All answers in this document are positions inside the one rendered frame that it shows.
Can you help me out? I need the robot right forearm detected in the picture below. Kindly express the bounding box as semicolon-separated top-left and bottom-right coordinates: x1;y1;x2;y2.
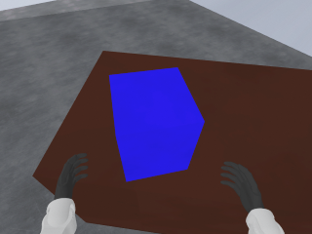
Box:
246;208;285;234

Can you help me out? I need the robot left hand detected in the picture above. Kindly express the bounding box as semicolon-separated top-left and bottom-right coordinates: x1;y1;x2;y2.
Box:
54;153;89;201

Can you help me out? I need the robot left forearm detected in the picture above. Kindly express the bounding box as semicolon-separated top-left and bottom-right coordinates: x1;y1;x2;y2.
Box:
40;198;77;234

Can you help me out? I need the robot right hand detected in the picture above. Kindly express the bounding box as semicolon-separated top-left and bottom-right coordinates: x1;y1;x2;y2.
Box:
220;161;265;213

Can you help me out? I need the carton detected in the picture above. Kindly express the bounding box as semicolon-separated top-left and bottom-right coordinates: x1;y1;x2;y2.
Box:
109;67;205;182

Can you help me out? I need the pedestal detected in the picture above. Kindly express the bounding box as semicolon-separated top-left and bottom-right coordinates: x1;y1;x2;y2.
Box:
33;51;312;234

